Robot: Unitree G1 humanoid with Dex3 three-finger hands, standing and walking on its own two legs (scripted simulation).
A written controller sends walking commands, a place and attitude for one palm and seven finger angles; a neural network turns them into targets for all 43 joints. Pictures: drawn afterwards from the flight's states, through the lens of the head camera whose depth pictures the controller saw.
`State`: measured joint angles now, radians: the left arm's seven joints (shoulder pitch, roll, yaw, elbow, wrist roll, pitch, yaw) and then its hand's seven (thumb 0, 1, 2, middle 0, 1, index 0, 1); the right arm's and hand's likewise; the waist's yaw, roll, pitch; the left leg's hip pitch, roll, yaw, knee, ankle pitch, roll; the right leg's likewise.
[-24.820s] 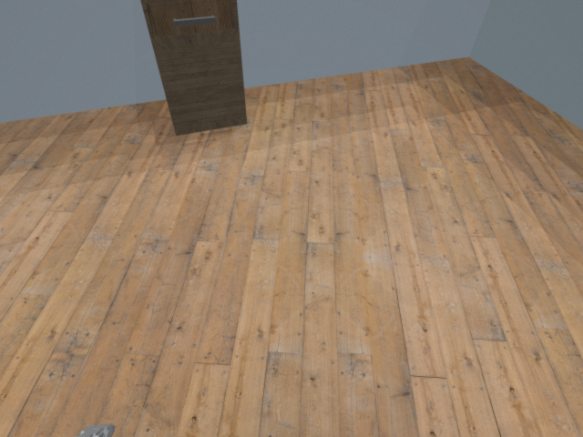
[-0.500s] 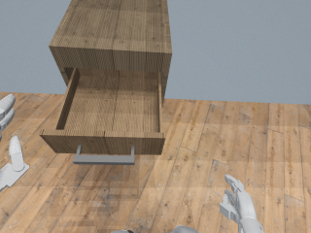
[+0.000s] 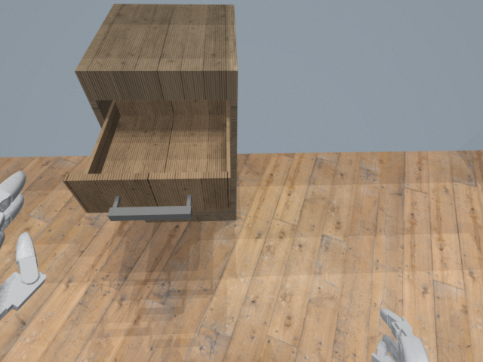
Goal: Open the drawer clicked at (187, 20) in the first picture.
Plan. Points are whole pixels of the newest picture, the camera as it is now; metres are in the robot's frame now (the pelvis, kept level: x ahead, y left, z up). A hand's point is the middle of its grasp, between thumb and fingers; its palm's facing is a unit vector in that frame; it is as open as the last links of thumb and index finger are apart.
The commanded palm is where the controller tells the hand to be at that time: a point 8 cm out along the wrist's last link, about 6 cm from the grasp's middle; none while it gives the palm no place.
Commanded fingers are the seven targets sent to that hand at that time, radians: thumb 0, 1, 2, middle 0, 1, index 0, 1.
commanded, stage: stop stepping back and stand still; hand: left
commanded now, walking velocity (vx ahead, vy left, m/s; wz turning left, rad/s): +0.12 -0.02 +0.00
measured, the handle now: (152, 206) +0.48 +0.22 -0.14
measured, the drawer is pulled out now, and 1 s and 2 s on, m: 0.30 0.30 0.30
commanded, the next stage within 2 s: let the arm hang, fingers relaxed in 0.42 s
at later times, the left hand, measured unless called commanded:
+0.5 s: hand (3, 328) +0.15 +0.23 +0.16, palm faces +0.37 -0.82 -0.45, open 7.4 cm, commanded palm none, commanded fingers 0.00 0.90 0.90 -0.20 -0.30 -0.20 -0.30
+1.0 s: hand out of the picture -0.05 +0.20 -0.17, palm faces +0.07 -0.97 -0.21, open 7.1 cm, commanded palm none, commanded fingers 0.00 0.90 0.90 -0.20 -0.30 -0.20 -0.30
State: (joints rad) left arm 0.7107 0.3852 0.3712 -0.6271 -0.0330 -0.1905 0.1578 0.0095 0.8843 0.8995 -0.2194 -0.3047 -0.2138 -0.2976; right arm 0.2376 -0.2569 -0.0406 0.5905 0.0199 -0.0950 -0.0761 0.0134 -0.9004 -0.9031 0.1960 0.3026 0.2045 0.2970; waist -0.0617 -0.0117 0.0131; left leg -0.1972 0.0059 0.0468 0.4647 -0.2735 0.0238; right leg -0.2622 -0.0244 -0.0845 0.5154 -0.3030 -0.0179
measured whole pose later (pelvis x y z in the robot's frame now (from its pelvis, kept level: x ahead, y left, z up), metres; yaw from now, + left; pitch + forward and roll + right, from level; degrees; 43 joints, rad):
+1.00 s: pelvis -0.04 +0.01 +0.00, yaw +2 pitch -1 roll -1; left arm 0.30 0.19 0.03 1.04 0.01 0.03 0.02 -0.02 0.97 0.90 -0.21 -0.30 -0.20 -0.29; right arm 0.32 -0.15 0.01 1.03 -0.01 0.02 -0.03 0.01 -0.91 -0.90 0.19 0.30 0.20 0.30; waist 0.01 -0.01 0.10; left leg -0.17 0.00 0.03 0.47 -0.28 0.02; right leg -0.17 -0.01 -0.09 0.43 -0.23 -0.02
